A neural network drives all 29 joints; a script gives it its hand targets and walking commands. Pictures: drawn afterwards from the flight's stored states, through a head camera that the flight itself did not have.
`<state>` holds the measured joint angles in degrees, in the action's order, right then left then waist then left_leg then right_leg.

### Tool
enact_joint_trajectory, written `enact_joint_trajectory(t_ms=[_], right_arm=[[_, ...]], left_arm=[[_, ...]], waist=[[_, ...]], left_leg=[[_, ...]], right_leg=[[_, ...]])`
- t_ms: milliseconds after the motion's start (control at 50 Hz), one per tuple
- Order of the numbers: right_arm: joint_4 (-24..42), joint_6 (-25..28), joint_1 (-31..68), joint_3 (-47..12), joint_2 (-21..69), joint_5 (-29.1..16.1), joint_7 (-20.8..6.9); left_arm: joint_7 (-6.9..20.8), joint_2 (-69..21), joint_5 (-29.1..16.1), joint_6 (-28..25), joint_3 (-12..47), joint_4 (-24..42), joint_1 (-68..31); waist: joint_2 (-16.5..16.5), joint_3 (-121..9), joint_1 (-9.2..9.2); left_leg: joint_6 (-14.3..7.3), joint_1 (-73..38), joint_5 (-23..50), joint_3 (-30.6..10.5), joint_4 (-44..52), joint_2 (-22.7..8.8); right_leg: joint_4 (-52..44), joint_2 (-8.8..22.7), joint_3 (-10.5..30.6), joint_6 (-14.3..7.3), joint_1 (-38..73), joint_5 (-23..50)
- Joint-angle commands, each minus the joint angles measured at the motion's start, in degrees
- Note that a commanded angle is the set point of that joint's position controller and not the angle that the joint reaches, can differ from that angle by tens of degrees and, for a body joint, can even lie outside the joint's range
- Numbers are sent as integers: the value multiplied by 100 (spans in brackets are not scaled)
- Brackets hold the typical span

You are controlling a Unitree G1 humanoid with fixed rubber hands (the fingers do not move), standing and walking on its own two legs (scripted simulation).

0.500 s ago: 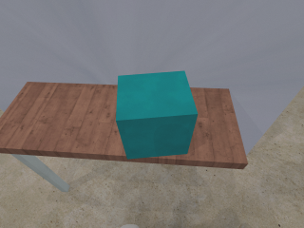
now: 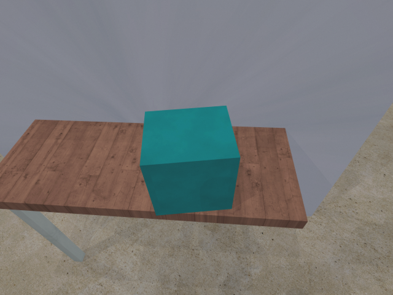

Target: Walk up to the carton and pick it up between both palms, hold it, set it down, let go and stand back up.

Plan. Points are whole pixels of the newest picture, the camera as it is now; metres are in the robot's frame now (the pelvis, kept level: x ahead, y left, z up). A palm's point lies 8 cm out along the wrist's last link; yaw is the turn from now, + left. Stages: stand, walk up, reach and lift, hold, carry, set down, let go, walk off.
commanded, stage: walk up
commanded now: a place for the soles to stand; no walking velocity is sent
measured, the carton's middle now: (190, 162) +0.45 +0.04 -0.01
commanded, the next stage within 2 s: reach and lift in 0.82 s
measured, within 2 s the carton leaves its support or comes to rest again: neither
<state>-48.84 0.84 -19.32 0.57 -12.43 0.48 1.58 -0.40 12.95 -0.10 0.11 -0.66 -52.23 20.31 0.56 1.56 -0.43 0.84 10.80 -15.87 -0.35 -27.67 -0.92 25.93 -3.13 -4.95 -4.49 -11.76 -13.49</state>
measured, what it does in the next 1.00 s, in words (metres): stands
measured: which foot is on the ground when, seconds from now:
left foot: down 0.00-1.00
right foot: down 0.00-1.00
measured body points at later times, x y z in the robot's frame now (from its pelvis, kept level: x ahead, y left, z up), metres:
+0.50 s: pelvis +0.01 +0.00 +0.00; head +0.01 +0.01 +0.45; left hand +0.05 +0.25 -0.14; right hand +0.05 -0.24 -0.14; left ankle -0.01 +0.13 -0.74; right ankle +0.01 -0.07 -0.74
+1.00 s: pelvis -0.03 +0.00 -0.03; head +0.03 +0.01 +0.41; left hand +0.12 +0.27 -0.16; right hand +0.12 -0.24 -0.16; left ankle -0.01 +0.13 -0.74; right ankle +0.01 -0.07 -0.74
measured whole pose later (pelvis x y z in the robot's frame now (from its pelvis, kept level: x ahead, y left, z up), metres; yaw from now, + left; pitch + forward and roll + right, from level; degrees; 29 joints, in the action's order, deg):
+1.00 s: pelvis -0.03 +0.00 -0.03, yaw +2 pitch +2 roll +1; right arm -48.0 -6.2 -2.3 6.5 -10.7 2.1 -2.2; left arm -1.5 17.2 -0.9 29.3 -1.7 -36.1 0.6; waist -3.2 5.8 0.1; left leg 1.3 25.3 -21.2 3.1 -44.8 -1.8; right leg 45.8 0.3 -6.3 -4.5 -27.1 -20.1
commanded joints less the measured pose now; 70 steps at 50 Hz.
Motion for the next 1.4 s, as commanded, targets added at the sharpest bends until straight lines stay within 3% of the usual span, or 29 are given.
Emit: enact_joint_trajectory(t_ms=[0, 120, 180, 380, 800, 820, 840, 860, 880, 900, 920, 940, 980, 1000, 1020, 1080, 1120, 1160, 1180, 1280, 1380], right_arm=[[305, 138, -289, 147, -645, 20, 93], [211, 126, -372, 95, -651, 24, 143], [177, 112, -401, 76, -631, 27, 153], [121, 99, -363, 75, -674, 19, 140], [-53, 101, -328, 68, -653, 14, 104], [645, 336, 4445, 846, -267, 703, -138], [513, 120, 3395, 976, -410, 888, -308], [809, -139, 3273, 974, -466, 769, -378], [1002, -376, 2911, 933, -462, 582, -409], [1083, -517, 2595, 887, -519, 344, -424], [1130, -597, 2200, 801, -575, 102, -421], [1127, -676, 1877, 708, -604, -162, -403], [997, -715, 1145, 355, -744, -600, -290], [930, -700, 882, 124, -844, -825, -242], [930, -694, 745, -20, -909, -971, -204], [1215, -726, 964, -109, -947, -885, -86], [1522, -759, 1371, -35, -753, -594, -67], [2086, -758, 1599, -14, -421, -368, -87], [2140, -718, 1624, 0, -621, -253, -206], [2605, -275, 1845, 432, -84, 26, -432], [2392, 316, 1219, 445, -33, -121, -328]], left_arm=[[-58, 775, 9, -123, -205, 429, 151], [-92, 788, 26, -76, -179, 450, 230], [-102, 792, 13, -51, -169, 455, 217], [-92, 762, 30, -35, -141, 412, 118], [-95, 716, 16, -74, -111, 157, 217], [-50, 1523, -240, 997, -273, 1895, -4980], [-194, 1452, -247, 1645, -193, 1851, -3985], [-175, 1379, -245, 2122, -198, 2046, -3822], [-170, 1238, -223, 2509, -163, 2328, -3443], [-175, 1139, -143, 2834, -214, 2730, -3248], [-152, 968, -67, 3113, -220, 3079, -2913], [-104, 855, 12, 3343, -281, 3222, -2538], [28, 784, 195, 3642, -479, 3395, -1548], [94, 785, 360, 3720, -582, 3583, -1107], [174, 697, 495, 3782, -655, 3576, -676], [211, 529, 622, 3803, -775, 3521, -337], [196, 618, 609, 3613, -851, 3310, -773], [134, 701, 501, 3329, -822, 3389, -1316], [70, 665, 521, 3259, -802, 3422, -1381], [-106, 713, 287, 2321, -809, 4018, -2587], [-233, 684, -104, 1619, -466, 4132, -2001]], waist=[[-253, 108, 14], [-190, -44, -21], [-105, -72, -30], [94, 110, -27], [-39, 228, 7], [-271, -241, 243], [-480, 447, 178], [-672, 23, 185], [-531, -524, 120], [-154, -1167, 42], [155, -1676, 107], [202, -2009, 172], [122, -2288, 227], [156, -2175, 159], [76, -1771, 149], [-146, -270, 78], [-441, 496, -7], [-441, 762, -63], [-339, 615, -208], [-190, -778, 2], [41, -1465, 85]], left_leg=[[-165, 247, 448, -419, 262, -379], [-165, 283, 897, -462, 236, -469], [-169, 245, 942, -466, 240, -480], [-229, 289, 942, -550, 416, -545], [-252, 279, 493, -573, 641, -489], [-197, 1787, -925, 261, -294, -242], [-293, 2360, -1563, 484, -617, -185], [-326, 2409, -1371, 511, -778, -231], [-256, 2361, -976, 475, -920, -298], [-121, 2189, -565, 448, -1067, -355], [9, 1833, -136, 446, -1159, -358], [112, 1384, 216, 436, -1229, -333], [207, 539, 1674, 378, -1289, -232], [248, 246, 2052, 382, -1131, -148], [243, 60, 1883, 391, -862, -107], [100, -5, 1430, 396, -150, 15], [-29, 269, 521, 512, 78, 98], [-106, 518, 65, 568, 125, 68], [12, 524, 89, 583, 178, 78], [-120, 1024, -243, 599, -156, -173], [-93, 817, 64, 565, -101, -92]], right_leg=[[-949, 1126, 1254, 277, 124, 397], [-587, 1091, 1038, 261, 467, 1525], [-532, 1086, 986, 242, 453, 1564], [-524, 986, 924, 186, 295, 1064], [-728, 975, 1003, 185, 181, 354], [683, 653, 391, 180, -1043, -1438], [874, 847, 564, 203, -940, -2191], [1001, 910, 618, 241, -595, -2000], [1159, 958, 705, 302, -278, -1231], [1313, 953, 752, 303, -129, -386], [1408, 884, 708, 276, 43, 307], [1417, 827, 645, 266, 106, 842], [1470, 597, 375, 344, 324, 2562], [1325, 429, 250, 373, 666, 2815], [976, 376, 251, 368, 786, 2543], [227, 297, 279, 382, 557, 1847], [-244, 455, 519, 424, 198, 565], [-521, 668, 793, 404, -142, -439], [-463, 527, 580, 455, -64, -382], [-122, 819, 1060, 486, -124, -645], [166, 688, 851, 408, 249, 584]])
